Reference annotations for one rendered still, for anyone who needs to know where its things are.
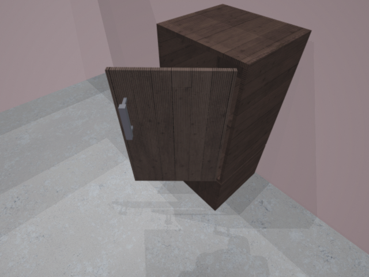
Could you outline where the cupboard door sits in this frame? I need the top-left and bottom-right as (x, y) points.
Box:
(105, 67), (238, 181)

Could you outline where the handle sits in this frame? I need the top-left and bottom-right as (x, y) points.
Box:
(118, 98), (133, 140)

